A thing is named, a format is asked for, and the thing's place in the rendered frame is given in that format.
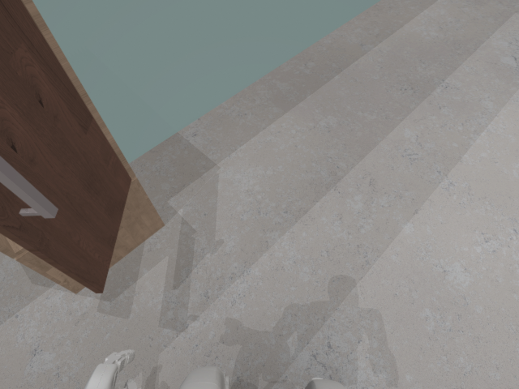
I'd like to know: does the left robot thigh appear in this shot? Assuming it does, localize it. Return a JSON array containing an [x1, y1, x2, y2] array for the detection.
[[179, 366, 230, 389]]

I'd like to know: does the handle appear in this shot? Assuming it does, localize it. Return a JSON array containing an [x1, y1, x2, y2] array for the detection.
[[0, 156, 58, 218]]

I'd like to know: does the cupboard door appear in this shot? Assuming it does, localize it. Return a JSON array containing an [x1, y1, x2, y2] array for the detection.
[[0, 0, 131, 293]]

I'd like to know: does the left robot hand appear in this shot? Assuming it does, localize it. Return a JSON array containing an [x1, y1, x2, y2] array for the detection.
[[84, 349, 141, 389]]

